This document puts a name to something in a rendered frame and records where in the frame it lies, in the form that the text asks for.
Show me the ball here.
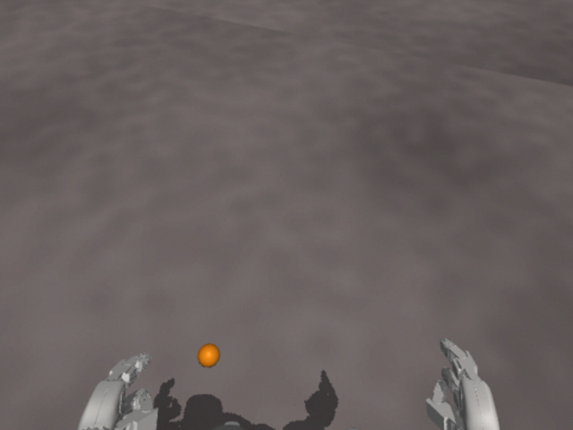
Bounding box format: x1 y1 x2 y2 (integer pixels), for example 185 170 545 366
198 344 220 367

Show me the right robot hand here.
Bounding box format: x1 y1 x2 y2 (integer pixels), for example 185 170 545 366
426 338 500 430

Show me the left robot hand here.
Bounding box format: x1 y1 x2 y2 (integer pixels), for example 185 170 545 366
77 353 158 430

